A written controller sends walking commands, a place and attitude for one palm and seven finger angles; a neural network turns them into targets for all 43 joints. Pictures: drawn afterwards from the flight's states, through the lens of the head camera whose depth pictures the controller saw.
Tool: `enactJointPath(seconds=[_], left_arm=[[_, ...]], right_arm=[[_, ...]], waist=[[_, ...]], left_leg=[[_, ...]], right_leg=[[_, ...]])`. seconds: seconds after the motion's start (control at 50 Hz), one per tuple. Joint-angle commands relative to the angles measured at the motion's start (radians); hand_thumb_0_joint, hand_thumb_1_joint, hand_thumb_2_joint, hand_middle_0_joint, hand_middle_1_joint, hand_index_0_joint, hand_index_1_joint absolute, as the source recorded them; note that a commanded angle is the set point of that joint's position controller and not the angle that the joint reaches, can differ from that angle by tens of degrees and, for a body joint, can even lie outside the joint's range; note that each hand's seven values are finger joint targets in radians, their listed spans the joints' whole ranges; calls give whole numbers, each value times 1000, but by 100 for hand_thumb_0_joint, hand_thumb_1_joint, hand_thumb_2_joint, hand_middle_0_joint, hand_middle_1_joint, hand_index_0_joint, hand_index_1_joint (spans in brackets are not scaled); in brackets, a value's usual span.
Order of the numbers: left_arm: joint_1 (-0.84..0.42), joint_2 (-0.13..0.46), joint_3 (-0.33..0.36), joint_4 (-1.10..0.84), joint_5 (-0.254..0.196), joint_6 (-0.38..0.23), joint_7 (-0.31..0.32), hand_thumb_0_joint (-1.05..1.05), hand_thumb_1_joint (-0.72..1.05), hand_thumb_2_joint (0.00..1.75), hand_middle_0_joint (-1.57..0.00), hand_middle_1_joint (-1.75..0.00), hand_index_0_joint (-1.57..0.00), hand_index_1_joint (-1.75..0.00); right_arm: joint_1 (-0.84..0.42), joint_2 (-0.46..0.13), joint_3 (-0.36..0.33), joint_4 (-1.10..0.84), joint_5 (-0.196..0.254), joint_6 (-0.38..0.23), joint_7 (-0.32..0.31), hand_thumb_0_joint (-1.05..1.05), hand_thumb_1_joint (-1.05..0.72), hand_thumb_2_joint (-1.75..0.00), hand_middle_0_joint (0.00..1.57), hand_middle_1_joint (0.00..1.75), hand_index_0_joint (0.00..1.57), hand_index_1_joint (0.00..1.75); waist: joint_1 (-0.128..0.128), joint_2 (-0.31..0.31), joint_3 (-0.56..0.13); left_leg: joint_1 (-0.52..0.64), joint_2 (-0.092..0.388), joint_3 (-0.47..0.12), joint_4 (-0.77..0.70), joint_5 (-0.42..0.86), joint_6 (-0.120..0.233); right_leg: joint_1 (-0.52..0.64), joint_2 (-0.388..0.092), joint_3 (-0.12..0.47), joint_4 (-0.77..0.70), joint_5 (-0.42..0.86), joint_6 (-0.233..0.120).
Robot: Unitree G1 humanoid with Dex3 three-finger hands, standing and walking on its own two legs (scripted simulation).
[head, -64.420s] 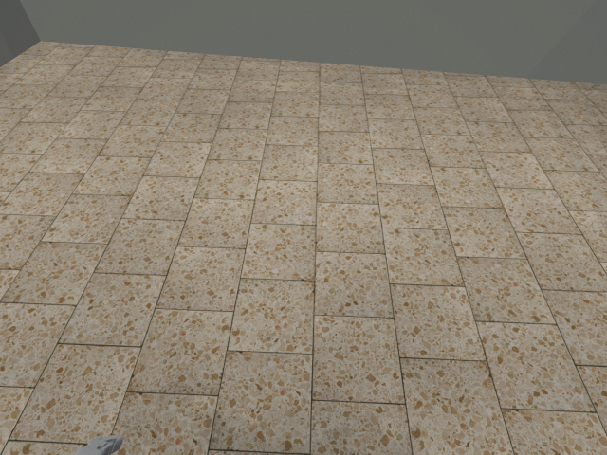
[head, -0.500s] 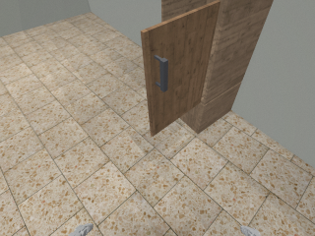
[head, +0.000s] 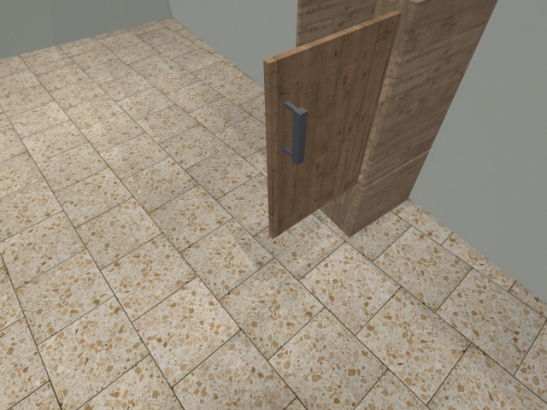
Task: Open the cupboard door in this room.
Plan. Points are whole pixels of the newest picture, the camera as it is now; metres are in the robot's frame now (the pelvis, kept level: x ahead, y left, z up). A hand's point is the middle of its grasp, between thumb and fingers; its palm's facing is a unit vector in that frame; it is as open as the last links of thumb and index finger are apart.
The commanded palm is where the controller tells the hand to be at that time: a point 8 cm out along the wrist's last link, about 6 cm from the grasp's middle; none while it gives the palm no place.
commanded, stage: let the arm hang, fingers relaxed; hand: left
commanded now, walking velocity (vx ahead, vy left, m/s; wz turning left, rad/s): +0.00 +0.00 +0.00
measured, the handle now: (293, 133) +0.68 -0.01 +0.00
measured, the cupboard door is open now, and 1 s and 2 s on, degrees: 93 93 93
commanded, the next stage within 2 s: look to check the result in 0.36 s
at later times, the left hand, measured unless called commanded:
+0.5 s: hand out of the picture +0.05 +0.23 -0.16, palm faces +0.00 -0.96 -0.28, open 7.4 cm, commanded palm none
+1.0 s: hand out of the picture +0.10 +0.25 -0.15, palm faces -0.02 -0.94 -0.33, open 7.4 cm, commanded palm none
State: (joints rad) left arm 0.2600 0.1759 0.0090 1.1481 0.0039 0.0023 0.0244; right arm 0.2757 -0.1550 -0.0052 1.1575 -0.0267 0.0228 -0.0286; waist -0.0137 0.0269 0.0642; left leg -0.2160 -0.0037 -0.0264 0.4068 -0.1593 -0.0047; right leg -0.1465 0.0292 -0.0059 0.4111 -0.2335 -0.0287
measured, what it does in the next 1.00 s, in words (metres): stands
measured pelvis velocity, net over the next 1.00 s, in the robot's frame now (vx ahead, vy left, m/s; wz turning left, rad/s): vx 0.02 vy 0.01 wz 0.00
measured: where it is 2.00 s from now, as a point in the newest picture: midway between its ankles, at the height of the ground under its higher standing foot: outside the picture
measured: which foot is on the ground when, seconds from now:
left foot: down 0.00-1.00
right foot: down 0.00-1.00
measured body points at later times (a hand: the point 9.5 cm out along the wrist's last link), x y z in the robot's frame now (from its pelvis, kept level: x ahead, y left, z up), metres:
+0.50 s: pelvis +0.01 +0.01 +0.00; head +0.02 +0.00 +0.45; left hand +0.05 +0.28 -0.14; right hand +0.04 -0.24 -0.15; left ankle +0.04 +0.12 -0.74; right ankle -0.01 -0.10 -0.74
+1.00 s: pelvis +0.02 +0.01 +0.01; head +0.05 +0.00 +0.45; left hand +0.10 +0.30 -0.13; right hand +0.10 -0.28 -0.14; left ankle +0.04 +0.12 -0.74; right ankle -0.01 -0.10 -0.74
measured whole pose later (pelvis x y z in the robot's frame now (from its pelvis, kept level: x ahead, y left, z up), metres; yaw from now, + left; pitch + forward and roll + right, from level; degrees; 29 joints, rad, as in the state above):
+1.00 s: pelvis +0.02 +0.01 +0.01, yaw +0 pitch -1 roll +0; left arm 0.11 0.31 0.01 1.13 0.01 -0.02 0.00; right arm 0.09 -0.32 -0.01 1.13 -0.02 0.00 -0.01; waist -0.01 0.01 0.07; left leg -0.15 -0.02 -0.02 0.32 -0.15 0.01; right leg -0.08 0.01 0.00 0.33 -0.22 -0.01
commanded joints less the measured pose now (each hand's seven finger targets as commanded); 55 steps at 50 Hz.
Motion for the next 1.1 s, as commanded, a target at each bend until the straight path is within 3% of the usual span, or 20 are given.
enactJointPath(seconds=[0.0, 0.3, 0.66, 1.08], left_arm=[[22, 129, 27, -37, 2, -13, 6, 0, 90, 90, -20, -30, -20, -30], [-47, 182, 40, -59, 5, -27, 2, 0, 90, 90, -20, -30, -20, -30], [-126, 295, 42, -63, 6, -36, -7, 0, 90, 90, -20, -30, -20, -30], [-182, 340, 40, -73, 5, -39, -8, 0, 90, 90, -20, -30, -20, -30]], right_arm=[[28, -113, -18, -34, 3, -23, -4, 0, -90, -90, 20, 30, 20, 30], [-49, -182, -31, -57, 4, -38, -2, 0, -90, -90, 20, 30, 20, 30], [-162, -306, -38, -73, 9, -41, 8, 0, -90, -90, 20, 30, 20, 30], [-208, -356, -35, -81, 9, -46, 11, 0, -90, -90, 20, 30, 20, 30]], waist=[[9, -14, 19], [7, -3, -13], [7, -20, -72], [7, -27, -98]], left_leg=[[0, 80, -70, -86, -25, 30], [37, 93, -86, -92, 61, 35], [108, 104, -95, -106, 117, 34], [139, 113, -93, -114, 204, 26]], right_leg=[[-67, -115, 89, -109, -45, -24], [-33, -124, 91, -104, 50, -22], [6, -142, 101, -137, 103, -18], [56, -154, 96, -141, 211, -12]])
